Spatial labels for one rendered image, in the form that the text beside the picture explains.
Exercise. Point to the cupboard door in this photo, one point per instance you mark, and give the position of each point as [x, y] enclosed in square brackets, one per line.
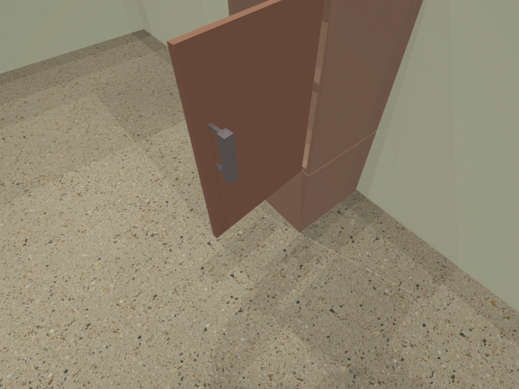
[251, 73]

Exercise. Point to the handle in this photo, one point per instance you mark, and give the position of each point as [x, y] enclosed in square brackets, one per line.
[225, 139]

